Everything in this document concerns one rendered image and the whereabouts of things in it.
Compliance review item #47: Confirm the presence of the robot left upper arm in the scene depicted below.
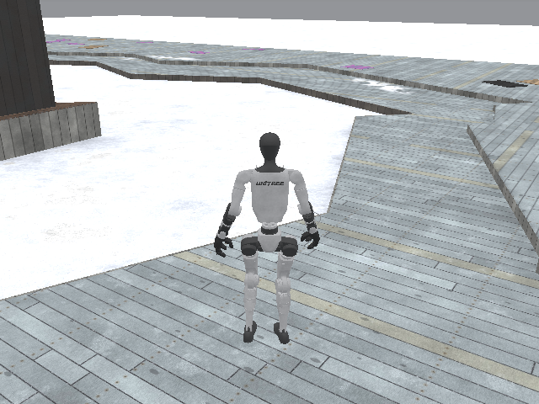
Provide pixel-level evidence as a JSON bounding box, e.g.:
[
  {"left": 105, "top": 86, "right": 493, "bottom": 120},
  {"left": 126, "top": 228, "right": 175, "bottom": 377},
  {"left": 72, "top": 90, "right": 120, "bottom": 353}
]
[{"left": 228, "top": 169, "right": 253, "bottom": 216}]

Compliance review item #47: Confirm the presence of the robot right forearm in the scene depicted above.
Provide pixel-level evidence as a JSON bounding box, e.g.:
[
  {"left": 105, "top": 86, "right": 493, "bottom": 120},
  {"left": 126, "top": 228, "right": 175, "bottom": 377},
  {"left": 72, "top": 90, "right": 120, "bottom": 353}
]
[{"left": 302, "top": 201, "right": 318, "bottom": 234}]

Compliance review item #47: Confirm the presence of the robot right upper arm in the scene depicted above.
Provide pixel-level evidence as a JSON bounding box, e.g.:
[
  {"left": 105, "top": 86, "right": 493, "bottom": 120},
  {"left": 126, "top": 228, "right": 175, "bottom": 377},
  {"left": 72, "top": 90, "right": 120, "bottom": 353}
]
[{"left": 287, "top": 169, "right": 312, "bottom": 215}]

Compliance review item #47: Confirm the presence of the right robot foot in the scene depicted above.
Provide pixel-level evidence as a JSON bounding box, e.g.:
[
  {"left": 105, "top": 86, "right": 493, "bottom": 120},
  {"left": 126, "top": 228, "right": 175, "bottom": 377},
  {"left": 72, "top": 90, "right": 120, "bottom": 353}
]
[{"left": 274, "top": 322, "right": 290, "bottom": 344}]

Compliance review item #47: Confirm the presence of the robot left thigh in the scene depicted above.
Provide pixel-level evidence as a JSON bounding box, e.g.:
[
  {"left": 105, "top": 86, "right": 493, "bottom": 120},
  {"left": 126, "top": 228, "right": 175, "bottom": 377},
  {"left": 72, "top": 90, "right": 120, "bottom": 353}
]
[{"left": 241, "top": 234, "right": 259, "bottom": 289}]

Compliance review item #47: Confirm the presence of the right robot hand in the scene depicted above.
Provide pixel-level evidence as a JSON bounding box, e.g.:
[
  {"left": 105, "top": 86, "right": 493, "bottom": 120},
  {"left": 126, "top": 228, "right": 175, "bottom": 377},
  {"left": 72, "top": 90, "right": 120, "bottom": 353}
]
[{"left": 301, "top": 231, "right": 320, "bottom": 249}]

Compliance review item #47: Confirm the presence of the left robot hand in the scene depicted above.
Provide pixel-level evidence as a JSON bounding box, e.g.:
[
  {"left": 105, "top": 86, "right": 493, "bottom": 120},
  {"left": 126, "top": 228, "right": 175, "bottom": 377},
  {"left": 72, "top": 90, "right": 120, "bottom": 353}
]
[{"left": 214, "top": 235, "right": 233, "bottom": 257}]

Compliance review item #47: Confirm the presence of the robot left forearm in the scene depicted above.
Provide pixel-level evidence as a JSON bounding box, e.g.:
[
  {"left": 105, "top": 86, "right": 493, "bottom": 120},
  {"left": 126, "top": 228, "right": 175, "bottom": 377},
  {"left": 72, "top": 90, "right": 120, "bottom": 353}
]
[{"left": 217, "top": 203, "right": 236, "bottom": 239}]

